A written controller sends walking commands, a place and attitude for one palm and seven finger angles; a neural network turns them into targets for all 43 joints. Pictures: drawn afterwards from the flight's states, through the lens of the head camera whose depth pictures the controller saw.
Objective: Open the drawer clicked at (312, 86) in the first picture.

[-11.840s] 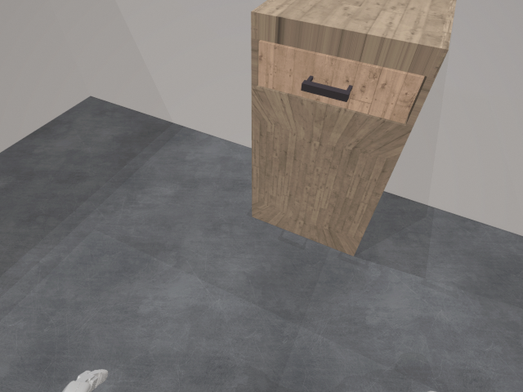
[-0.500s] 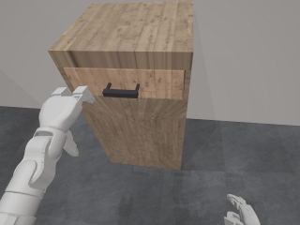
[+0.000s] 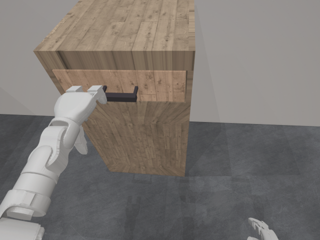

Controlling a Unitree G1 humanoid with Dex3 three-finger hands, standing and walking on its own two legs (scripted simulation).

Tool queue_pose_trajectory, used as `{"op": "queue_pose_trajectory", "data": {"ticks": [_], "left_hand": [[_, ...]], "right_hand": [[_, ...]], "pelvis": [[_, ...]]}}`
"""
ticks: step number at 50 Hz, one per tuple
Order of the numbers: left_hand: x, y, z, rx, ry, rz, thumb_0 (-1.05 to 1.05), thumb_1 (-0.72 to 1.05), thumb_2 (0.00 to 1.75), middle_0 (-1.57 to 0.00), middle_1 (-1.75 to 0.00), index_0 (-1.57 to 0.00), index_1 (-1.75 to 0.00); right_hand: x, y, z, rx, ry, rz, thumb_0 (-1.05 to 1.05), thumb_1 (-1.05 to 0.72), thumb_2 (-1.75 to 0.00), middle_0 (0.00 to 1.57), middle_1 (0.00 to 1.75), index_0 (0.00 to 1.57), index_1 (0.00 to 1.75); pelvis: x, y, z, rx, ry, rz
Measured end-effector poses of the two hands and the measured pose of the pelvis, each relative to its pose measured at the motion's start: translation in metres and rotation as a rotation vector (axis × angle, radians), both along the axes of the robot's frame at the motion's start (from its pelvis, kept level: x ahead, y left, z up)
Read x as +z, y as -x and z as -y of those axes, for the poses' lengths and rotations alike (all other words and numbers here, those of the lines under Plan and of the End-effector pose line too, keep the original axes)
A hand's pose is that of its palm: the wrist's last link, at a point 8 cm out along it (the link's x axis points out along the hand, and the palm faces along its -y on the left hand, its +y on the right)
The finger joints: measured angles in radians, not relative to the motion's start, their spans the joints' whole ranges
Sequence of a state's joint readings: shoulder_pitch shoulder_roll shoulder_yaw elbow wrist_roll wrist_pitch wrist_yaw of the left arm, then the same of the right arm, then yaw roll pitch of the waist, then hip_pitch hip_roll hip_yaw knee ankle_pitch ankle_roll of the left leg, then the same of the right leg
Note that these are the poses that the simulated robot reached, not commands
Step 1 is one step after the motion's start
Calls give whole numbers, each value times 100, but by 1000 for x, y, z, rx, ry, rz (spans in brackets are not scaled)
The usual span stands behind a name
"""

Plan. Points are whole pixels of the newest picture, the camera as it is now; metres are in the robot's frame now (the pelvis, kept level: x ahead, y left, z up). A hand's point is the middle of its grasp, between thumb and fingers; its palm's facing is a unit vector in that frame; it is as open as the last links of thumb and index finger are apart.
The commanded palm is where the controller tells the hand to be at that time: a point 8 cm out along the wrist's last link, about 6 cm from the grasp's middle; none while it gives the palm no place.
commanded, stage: move the hooked fingers above the handle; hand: left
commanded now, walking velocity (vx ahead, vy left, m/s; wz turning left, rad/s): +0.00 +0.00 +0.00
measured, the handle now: (118, 92) +0.56 +0.21 +0.01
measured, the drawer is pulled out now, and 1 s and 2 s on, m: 0.00 0.00 0.00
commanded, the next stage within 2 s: none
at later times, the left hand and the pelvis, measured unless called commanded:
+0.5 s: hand (104, 106) +0.44 +0.21 +0.08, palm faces -0.07 -0.03 -1.00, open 13.8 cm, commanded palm +0.43 +0.22 +0.14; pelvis +0.02 +0.01 -0.01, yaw +0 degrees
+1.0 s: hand (121, 96) +0.49 +0.17 +0.06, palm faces -0.06 -0.03 -1.00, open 13.8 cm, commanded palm +0.49 +0.21 +0.12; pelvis +0.02 +0.00 -0.01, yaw +0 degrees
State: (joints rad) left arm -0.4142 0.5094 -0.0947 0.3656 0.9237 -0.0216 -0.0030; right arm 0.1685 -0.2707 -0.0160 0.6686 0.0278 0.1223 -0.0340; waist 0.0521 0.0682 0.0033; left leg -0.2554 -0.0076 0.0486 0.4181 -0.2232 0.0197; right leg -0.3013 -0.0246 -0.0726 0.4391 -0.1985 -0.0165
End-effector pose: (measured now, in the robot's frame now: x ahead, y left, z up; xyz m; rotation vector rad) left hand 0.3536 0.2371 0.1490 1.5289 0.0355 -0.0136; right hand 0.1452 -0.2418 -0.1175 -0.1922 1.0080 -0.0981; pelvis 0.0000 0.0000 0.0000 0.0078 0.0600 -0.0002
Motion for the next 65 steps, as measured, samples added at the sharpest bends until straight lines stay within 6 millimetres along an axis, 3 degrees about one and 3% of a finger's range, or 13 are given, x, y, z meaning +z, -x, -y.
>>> {"op": "queue_pose_trajectory", "data": {"ticks": [8,19,28,32,41,47,50,53,56,60,65], "left_hand": [[-8,-22,25,-119,24,27,0,-49,30,-32,-120,-32,-120],[-8,-56,6,22,-31,32,0,-49,30,-32,-120,-32,-120],[-20,-73,39,-110,3,-17,0,-49,30,-32,-120,-32,-120],[-17,-86,40,-107,11,37,0,-49,30,-32,-120,-32,-120],[-19,-103,11,56,-60,-9,0,-49,30,-32,-120,-32,-120],[-32,-110,40,-72,-27,-75,0,-49,30,-32,-120,-32,-120],[-30,-119,59,-151,0,-24,0,-49,30,-32,-120,-32,-120],[-24,-132,66,-148,13,54,0,-49,30,-33,-120,-33,-120],[-17,-145,60,-87,0,108,0,-49,30,-35,-122,-32,-120],[-14,-147,63,-48,-25,106,0,-49,30,-40,-127,-35,-124],[-23,-143,36,100,-50,-22,0,-49,30,-37,-124,-35,-124]], "right_hand": [[-5,18,9,-58,21,-48,1,-91,-90,20,30,20,30],[-13,26,5,-87,-9,-94,1,-91,-90,20,30,20,30],[-12,23,6,-95,10,-94,1,-91,-90,20,30,20,30],[-13,28,9,-108,16,-102,1,-91,-90,20,30,20,30],[-21,59,16,-143,10,-190,1,-91,-90,20,30,20,30],[-20,81,24,-167,51,-243,1,-91,-90,20,30,20,30],[-18,91,28,-187,71,-252,1,-91,-90,20,30,20,30],[-18,103,30,-212,80,-259,1,-91,-90,20,30,20,30],[-21,116,30,-234,74,-278,1,-91,-90,20,30,20,30],[-27,129,25,-248,46,-312,1,-91,-90,20,30,20,30],[-26,135,20,-288,25,-297,1,-91,-90,20,30,20,30]], "pelvis": [[-2,-7,-3,-13,-1,-29],[-4,-15,-5,-16,-1,-69],[-6,-20,-5,-10,1,-82],[-8,-19,-4,-18,-1,-98],[-10,-19,-2,-17,1,-133],[-11,-18,-2,-2,5,-137],[-13,-16,-2,-7,5,-150],[-16,-13,-2,-17,4,-172],[-17,-12,-2,-34,1,-194],[-17,-10,-4,-49,-1,-201],[-14,-7,-2,-64,-5,-186]]}}
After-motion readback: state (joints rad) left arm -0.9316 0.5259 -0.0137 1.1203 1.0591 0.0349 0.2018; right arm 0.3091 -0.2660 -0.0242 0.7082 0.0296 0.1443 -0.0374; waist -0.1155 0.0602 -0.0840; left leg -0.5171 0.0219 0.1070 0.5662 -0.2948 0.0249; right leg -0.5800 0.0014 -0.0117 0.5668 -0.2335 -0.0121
